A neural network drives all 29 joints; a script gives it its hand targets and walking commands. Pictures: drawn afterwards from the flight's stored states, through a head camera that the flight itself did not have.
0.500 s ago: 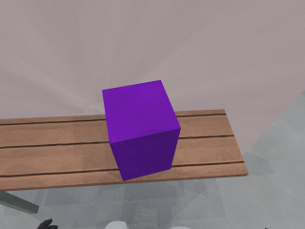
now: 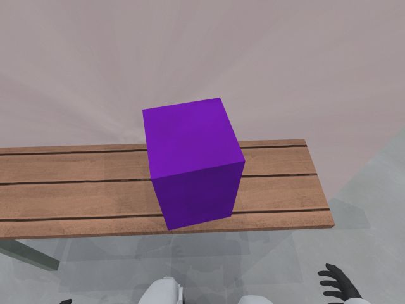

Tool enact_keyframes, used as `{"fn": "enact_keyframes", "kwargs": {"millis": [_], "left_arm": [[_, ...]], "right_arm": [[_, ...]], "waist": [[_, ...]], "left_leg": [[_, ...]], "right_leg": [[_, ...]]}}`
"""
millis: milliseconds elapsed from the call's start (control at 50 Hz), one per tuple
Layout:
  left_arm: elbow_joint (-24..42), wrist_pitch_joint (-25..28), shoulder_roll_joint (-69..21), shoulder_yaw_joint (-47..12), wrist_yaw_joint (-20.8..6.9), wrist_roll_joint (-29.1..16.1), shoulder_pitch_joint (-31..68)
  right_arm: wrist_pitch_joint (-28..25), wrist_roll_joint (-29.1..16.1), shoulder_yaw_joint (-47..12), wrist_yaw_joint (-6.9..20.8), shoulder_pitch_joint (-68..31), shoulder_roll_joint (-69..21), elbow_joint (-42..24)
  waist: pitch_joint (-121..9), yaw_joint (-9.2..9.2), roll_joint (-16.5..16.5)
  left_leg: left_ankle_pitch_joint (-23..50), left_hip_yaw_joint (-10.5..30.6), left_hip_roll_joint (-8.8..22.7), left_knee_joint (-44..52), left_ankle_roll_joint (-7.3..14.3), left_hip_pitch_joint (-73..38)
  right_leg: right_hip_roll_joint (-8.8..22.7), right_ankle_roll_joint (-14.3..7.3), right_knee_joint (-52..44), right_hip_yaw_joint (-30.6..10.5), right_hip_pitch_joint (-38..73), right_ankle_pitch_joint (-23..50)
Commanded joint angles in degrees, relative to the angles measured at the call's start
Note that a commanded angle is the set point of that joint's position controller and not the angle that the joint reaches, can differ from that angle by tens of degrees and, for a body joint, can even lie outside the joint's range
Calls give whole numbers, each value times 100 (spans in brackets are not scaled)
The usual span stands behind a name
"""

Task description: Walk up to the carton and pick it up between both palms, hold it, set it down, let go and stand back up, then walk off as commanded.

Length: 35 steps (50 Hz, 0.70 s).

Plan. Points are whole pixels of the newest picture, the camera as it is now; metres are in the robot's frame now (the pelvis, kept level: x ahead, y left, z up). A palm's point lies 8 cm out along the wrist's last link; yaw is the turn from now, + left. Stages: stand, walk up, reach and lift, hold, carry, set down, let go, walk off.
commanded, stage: walk up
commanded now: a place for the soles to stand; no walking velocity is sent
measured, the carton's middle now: (192, 169) +0.40 +0.04 -0.03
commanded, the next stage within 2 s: reach and lift in 1.20 s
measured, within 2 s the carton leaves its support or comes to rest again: neither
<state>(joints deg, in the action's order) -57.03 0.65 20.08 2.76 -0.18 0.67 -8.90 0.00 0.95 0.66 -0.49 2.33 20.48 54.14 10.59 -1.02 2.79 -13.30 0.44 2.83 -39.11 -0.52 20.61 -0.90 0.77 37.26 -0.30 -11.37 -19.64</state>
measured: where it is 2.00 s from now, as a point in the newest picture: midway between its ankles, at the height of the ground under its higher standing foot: outside the picture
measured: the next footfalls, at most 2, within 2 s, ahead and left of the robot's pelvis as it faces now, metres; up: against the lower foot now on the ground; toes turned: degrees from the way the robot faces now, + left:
none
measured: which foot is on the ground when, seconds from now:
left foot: down 0.00-1.00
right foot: down 0.00-1.00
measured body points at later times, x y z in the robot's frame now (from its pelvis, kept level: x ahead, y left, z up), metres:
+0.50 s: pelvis -0.01 +0.03 +0.00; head +0.00 +0.01 +0.45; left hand +0.07 +0.34 -0.11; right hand +0.08 -0.29 -0.13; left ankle +0.02 +0.14 -0.72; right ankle +0.00 -0.13 -0.72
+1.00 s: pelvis +0.00 +0.02 +0.02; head +0.02 +0.01 +0.47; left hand +0.07 +0.34 -0.10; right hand +0.14 -0.27 -0.11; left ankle +0.02 +0.14 -0.72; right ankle +0.00 -0.13 -0.72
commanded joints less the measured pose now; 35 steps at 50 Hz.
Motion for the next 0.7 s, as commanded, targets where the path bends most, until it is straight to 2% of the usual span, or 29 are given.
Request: {"fn": "enact_keyframes", "kwargs": {"millis": [0, 20, 40, 80, 120, 140, 160, 180, 200, 220, 240, 260, 280, 300, 320, 340, 360, 380, 400, 420, 440, 460, 480, 520, 560, 580, 620, 660, 680], "left_arm": [[452, 183, 2116, 380, 205, 100, 151], [470, 219, 2054, 399, 214, 104, 242], [469, 256, 1965, 401, 235, 91, 270], [487, 290, 1846, 368, 265, 52, 225], [523, 267, 1786, 326, 242, 27, 184], [555, 244, 1670, 286, 231, -4, 158], [638, 234, 1451, 237, 232, -43, 169], [697, 222, 1228, 175, 228, -116, 107], [587, 183, 1285, 195, 235, -92, -13], [447, 189, 1388, 213, 240, -88, -164], [375, 219, 1377, 219, 220, -87, -276], [291, 251, 1355, 203, 192, -45, -472], [228, 300, 1436, 211, 199, 23, -599], [223, 369, 1726, 268, 219, 98, -609], [255, 380, 2058, 327, 239, 102, -491], [366, 381, 2166, 330, 231, 100, -47], [432, 381, 2073, 294, 216, 94, 279], [465, 360, 1913, 245, 202, 73, 486], [488, 336, 1662, 184, 195, 37, 576], [548, 305, 1376, 112, 194, -31, 622], [478, 268, 1345, 104, 198, -67, 409], [372, 237, 1452, 138, 190, -67, 136], [269, 233, 1479, 160, 170, -79, -79], [181, 278, 1352, 139, 161, -44, -162], [169, 338, 1553, 141, 179, 6, -79], [192, 347, 1661, 150, 189, 6, 56], [258, 326, 1644, 111, 176, -9, 413], [208, 307, 1456, 73, 173, -54, 378], [146, 309, 1419, 58, 177, -59, 244]], "right_arm": [[117, 13, 499, 21, -114, 1401, -382], [117, 11, 542, 47, 22, 1469, -345], [100, -15, 552, 106, 178, 1402, -343], [63, -32, 545, 158, 379, 1164, -392], [-9, -14, 569, 142, 513, 1170, -351], [-59, 3, 589, 110, 558, 1247, -319], [-113, 57, 656, 75, 576, 1480, -309], [-164, 78, 661, 62, 480, 1612, -384], [-176, 0, 631, 64, 356, 1714, -396], [-175, -19, 598, 68, 257, 1692, -405], [-127, -10, 556, 80, 86, 1582, -444], [-71, -24, 502, 89, -155, 1507, -505], [-32, -54, 443, 96, -276, 1330, -527], [-20, -94, 425, 102, -317, 1181, -515], [-8, -73, 443, 82, -147, 1158, -411], [4, -25, 496, 81, 217, 1323, -257], [-23, -10, 520, 105, 537, 1406, -128], [-65, -13, 514, 129, 785, 1354, -53], [-124, -11, 513, 136, 907, 1380, 25], [-183, 10, 540, 121, 768, 1523, -17], [-210, -2, 562, 115, 508, 1699, -83], [-205, -23, 568, 116, 353, 1745, -106], [-193, -13, 541, 115, 244, 1747, -140], [-137, -24, 431, 116, 22, 1520, -204], [-104, -55, 407, 125, -62, 1353, -172], [-96, -41, 417, 130, 74, 1370, -104], [-118, -11, 426, 127, 370, 1419, 34], [-160, -30, 415, 133, 234, 1477, 63], [-166, -44, 406, 131, 180, 1457, 56]], "waist": [[-776, -76, -1118], [-631, -14, -963], [-603, 87, -828], [-839, 175, -1109], [-1002, 231, -1187], [-1119, 238, -959], [-1353, 210, -459], [-1523, 145, 20], [-1483, 141, 302], [-1281, 79, 380], [-1059, -58, 349], [-982, -216, 232], [-977, -302, -58], [-954, -285, -393], [-958, -241, -834], [-941, -68, -905], [-908, 162, -734], [-881, 353, -736], [-923, 428, -548], [-966, 334, -165], [-968, 157, -31], [-1002, 8, -26], [-919, -47, 28], [-701, -166, 67], [-737, -108, -96], [-791, -7, -128], [-961, 194, -73], [-1086, 98, 85], [-1172, 40, 68]], "left_leg": [[-1508, 457, -324, -1041, 166, -262], [-1583, 615, -217, -1410, 185, -359], [-1588, 600, -168, -1315, 208, -228], [-1377, 418, -183, -750, 295, 25], [-476, 265, -142, 400, 311, -472], [782, 458, -3, 916, 385, -982], [1681, 1324, 421, 1056, 678, -1410], [1915, 2219, 915, 1300, 1106, -1546], [1263, 2576, 1354, 1423, 1616, -1073], [700, 2752, 1368, 1525, 1652, -419], [118, 2478, 1203, 1605, 1466, 67], [-346, 1907, 870, 1429, 1130, 420], [-381, 1390, 398, 920, 690, 514], [-277, 1000, -182, 143, 299, 610], [-837, 609, -540, -445, 165, 519], [-1679, 557, -364, -835, 178, 169], [-1659, 574, -188, -612, 226, -342], [-1378, 506, -104, 186, 295, -674], [-181, 862, 18, 994, 391, -981], [569, 1783, 469, 1493, 667, -905], [749, 2588, 941, 1667, 1082, -752], [147, 2680, 1065, 1794, 1243, -577], [-305, 2591, 1051, 1854, 1294, -127], [-627, 1973, 660, 1720, 877, 337], [-597, 1325, 23, 1229, 421, 173], [-538, 1180, -80, 1083, 360, -109], [-428, 1265, 26, 1307, 422, -716], [75, 1602, 319, 1568, 575, -719], [253, 1664, 416, 1572, 638, -663]], "right_leg": [[2122, -1356, -1989, -2628, -1163, -550], [2254, -1551, -1924, -2675, -1411, -358], [2069, -1478, -1668, -2169, -1136, 224], [1769, -1222, -1058, -1508, -443, 1747], [1487, -918, -527, -1147, -385, 2346], [1195, -663, -198, -820, -563, 2266], [722, -375, 480, -430, -869, 1931], [236, -142, 1158, -57, -1103, 974], [115, -92, 1135, 48, -864, -1062], [191, -136, 1015, -96, -458, -1381], [224, -206, 605, -102, -207, -1277], [277, -280, -63, -78, 199, -791], [588, -425, -939, -605, 281, -326], [1169, -730, -1513, -1704, 204, -183], [1850, -1139, -1908, -2558, -41, -375], [2237, -1457, -1915, -2789, -454, -577], [2176, -1505, -1636, -2560, -812, -394], [1850, -1205, -1327, -1846, -895, -99], [1275, -751, -889, -1046, -950, 591], [599, -291, -110, -391, -907, 984], [206, -86, 459, -93, -885, 360], [172, -145, 392, -93, -621, -644], [156, -187, 326, -107, -252, -963], [320, -296, -583, -201, 143, -385], [789, -528, -1248, -1004, -18, 14], [999, -635, -1335, -1267, -221, 1], [971, -573, -1106, -996, -475, 227], [532, -330, -824, -385, -245, 505], [485, -285, -838, -311, -58, 564]]}}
